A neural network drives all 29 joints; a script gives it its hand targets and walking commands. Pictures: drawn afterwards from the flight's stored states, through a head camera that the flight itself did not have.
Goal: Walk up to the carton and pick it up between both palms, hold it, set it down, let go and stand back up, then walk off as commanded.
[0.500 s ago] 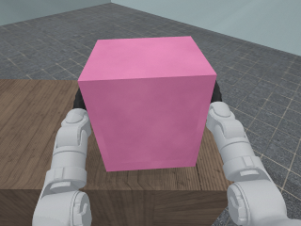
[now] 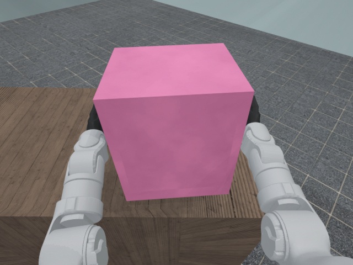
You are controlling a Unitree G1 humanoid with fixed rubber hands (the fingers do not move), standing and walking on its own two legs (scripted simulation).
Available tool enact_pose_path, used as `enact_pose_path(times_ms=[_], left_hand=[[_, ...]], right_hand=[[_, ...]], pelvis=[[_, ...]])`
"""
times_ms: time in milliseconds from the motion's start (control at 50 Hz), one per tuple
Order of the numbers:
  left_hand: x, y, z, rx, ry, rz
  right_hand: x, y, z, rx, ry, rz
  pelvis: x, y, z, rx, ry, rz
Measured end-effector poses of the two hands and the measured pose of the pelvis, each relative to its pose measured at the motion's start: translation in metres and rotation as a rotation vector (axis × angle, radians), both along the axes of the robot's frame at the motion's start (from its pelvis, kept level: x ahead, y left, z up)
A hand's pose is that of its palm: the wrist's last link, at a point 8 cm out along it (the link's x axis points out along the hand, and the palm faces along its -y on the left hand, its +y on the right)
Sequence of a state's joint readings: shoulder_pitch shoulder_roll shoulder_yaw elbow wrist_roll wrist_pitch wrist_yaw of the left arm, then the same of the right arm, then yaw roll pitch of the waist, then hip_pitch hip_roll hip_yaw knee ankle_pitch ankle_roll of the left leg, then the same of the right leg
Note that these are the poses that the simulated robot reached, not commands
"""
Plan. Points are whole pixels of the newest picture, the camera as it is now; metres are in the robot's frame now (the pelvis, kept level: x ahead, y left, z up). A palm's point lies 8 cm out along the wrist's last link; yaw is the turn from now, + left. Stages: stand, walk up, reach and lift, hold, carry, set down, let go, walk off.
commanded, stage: set down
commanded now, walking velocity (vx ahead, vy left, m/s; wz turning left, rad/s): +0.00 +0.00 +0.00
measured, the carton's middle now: (173, 123) +0.43 +0.00 +0.12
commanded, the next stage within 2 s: none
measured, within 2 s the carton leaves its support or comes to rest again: neither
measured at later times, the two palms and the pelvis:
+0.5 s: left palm (102, 137) +0.42 +0.18 +0.09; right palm (243, 128) +0.42 -0.17 +0.11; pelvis +0.02 +0.00 +0.00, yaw +0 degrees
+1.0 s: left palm (110, 138) +0.44 +0.17 +0.06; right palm (240, 134) +0.44 -0.18 +0.07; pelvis +0.04 +0.00 +0.00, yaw +0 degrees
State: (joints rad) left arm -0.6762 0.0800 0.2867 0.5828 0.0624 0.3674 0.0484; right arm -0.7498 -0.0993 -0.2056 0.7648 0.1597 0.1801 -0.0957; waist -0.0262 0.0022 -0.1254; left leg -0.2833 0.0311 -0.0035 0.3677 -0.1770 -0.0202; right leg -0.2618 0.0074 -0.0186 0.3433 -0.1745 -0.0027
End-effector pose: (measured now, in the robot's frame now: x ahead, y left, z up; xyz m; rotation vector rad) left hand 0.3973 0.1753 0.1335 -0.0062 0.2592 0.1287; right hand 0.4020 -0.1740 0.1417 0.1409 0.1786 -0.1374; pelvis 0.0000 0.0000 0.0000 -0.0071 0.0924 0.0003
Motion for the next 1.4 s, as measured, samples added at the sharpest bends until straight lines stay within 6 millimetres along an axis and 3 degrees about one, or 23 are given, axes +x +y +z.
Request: enact_pose_path(times_ms=[120, 400, 680, 1020, 1400], left_hand=[[0.003, -0.002, -0.016, 0.0, 0.022, -0.004], [0.015, -0.001, -0.028, 0.004, 0.009, -0.003], [0.029, -0.001, -0.053, 0.0, 0.042, -0.005], [0.045, -0.007, -0.072, -0.01, 0.05, -0.013], [0.047, 0.001, -0.098, -0.004, 0.089, 0.003]], right_hand=[[0.002, -0.002, -0.014, -0.007, 0.022, -0.002], [0.015, -0.001, -0.024, -0.031, 0.007, 0.002], [0.026, -0.001, -0.054, -0.039, 0.037, -0.001], [0.037, -0.008, -0.075, -0.063, 0.043, -0.007], [0.046, 0.0, -0.101, -0.103, 0.079, 0.021]], pelvis=[[0.001, -0.001, 0.0, 0.001, 0.002, 0.0], [0.011, -0.001, 0.001, 0.001, 0.021, 0.001], [0.024, -0.002, 0.001, 0.002, 0.041, 0.001], [0.04, -0.002, 0.0, 0.003, 0.062, 0.002], [0.048, -0.001, -0.001, 0.001, 0.092, 0.001]])
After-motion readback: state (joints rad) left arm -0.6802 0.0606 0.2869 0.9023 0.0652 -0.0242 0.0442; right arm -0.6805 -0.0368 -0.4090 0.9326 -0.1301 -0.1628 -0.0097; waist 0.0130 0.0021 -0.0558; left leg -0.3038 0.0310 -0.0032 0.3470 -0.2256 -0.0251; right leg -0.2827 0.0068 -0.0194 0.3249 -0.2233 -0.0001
